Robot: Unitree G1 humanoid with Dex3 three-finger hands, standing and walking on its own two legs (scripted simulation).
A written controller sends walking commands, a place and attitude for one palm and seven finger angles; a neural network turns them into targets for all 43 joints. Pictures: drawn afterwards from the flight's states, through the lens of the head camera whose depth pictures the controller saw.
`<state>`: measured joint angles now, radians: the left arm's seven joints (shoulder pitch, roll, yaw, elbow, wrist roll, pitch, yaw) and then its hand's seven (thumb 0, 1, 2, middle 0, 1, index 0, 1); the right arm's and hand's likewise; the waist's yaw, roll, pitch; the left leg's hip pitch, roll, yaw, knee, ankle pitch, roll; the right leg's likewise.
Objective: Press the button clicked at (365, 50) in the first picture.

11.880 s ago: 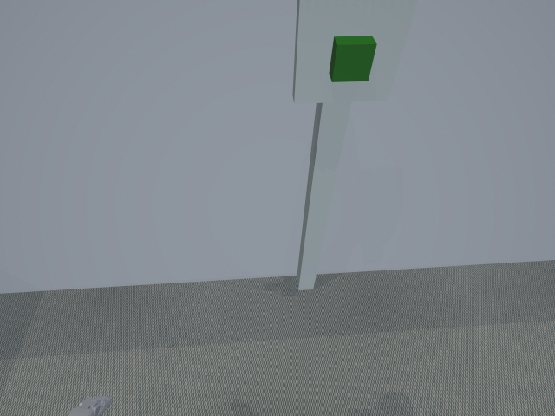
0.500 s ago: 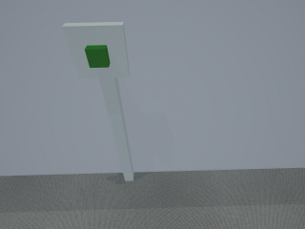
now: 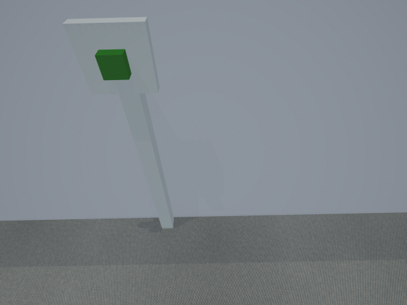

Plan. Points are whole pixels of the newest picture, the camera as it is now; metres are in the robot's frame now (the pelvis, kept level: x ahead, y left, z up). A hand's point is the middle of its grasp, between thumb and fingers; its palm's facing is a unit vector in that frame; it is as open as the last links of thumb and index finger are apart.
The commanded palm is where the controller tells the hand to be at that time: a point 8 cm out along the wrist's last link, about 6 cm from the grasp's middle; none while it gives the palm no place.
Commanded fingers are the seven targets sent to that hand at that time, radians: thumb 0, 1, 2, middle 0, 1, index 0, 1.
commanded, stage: come to a stop and stand still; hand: left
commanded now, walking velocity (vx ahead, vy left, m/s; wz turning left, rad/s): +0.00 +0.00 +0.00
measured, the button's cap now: (114, 64) +0.60 +0.25 +0.19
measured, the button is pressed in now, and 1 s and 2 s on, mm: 0 0 0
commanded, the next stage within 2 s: look again from close up in 0.28 s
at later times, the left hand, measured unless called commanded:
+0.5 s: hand out of the picture +0.07 +0.24 -0.15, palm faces -0.01 -0.95 -0.32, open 7.4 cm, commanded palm none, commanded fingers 0.00 0.90 0.90 -0.20 -0.30 -0.20 -0.30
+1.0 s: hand out of the picture +0.09 +0.26 -0.15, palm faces -0.01 -0.94 -0.34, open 7.4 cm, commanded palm none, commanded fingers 0.00 0.90 0.90 -0.20 -0.30 -0.20 -0.30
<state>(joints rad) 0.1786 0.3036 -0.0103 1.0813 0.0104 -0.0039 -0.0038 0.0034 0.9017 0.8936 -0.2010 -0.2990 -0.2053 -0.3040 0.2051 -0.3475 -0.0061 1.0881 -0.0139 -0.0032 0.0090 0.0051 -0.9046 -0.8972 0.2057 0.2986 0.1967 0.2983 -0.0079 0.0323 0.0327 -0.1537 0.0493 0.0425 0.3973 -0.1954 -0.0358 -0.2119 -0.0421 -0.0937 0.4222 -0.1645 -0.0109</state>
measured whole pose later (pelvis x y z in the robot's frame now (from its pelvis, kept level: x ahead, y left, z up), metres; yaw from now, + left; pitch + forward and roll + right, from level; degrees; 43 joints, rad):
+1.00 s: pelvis +0.02 +0.01 +0.00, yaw +0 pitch -2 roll +0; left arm 0.14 0.33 0.00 1.10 0.01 -0.01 0.00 0.00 0.90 0.89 -0.20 -0.30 -0.20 -0.30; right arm 0.13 -0.33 0.00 1.10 -0.01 -0.01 0.01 0.00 -0.90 -0.90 0.21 0.30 0.20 0.30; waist 0.01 0.01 0.03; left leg -0.11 0.03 0.05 0.35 -0.20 -0.02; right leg -0.16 -0.05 -0.09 0.36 -0.16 0.01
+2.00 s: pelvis +0.10 +0.06 -0.01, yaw +4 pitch -2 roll -1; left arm 0.19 0.18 0.05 1.03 0.02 0.06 0.03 0.00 0.91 0.89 -0.20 -0.30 -0.20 -0.30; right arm 0.21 -0.15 -0.04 1.02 -0.02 0.00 -0.02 0.00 -0.91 -0.90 0.20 0.30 0.19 0.30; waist 0.00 -0.04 0.04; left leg -0.25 0.01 0.11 0.57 -0.29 0.05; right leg -0.39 -0.05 -0.04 0.78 -0.37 0.01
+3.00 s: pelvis +0.07 +0.04 -0.01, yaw +4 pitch -1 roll -1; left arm 0.35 0.10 -0.02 1.11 0.02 -0.03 0.06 0.00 0.91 0.89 -0.20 -0.30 -0.20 -0.30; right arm 0.32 -0.13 0.00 1.10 -0.02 0.00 0.00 0.00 -0.91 -0.90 0.20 0.30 0.19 0.30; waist -0.03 0.03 0.03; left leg -0.31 0.04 0.11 0.51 -0.19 0.03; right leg -0.21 0.01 -0.07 0.48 -0.26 -0.02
